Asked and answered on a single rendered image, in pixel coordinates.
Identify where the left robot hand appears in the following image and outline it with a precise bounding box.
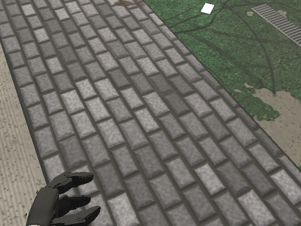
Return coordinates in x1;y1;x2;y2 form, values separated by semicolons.
25;171;101;226

